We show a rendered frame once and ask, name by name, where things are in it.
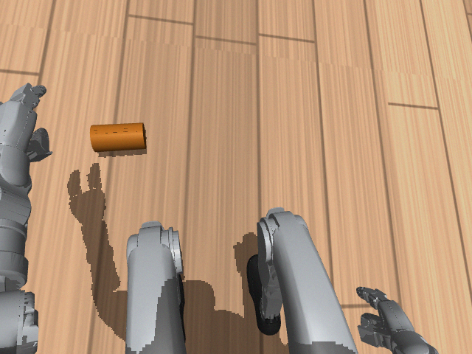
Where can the right robot arm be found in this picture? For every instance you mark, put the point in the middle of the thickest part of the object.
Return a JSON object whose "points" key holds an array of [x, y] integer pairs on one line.
{"points": [[410, 342]]}

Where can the right robot hand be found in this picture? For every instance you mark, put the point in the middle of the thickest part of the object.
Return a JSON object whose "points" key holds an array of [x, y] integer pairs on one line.
{"points": [[378, 330]]}

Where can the left robot arm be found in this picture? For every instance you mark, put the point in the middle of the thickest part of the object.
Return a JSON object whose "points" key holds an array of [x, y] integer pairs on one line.
{"points": [[18, 317]]}

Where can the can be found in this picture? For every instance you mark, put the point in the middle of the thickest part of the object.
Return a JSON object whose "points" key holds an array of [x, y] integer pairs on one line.
{"points": [[114, 137]]}

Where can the right robot foot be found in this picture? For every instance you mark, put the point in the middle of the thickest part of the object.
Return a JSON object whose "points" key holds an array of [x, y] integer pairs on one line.
{"points": [[267, 326]]}

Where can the left robot hand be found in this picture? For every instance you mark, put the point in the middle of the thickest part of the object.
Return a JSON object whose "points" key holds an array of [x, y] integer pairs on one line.
{"points": [[17, 123]]}

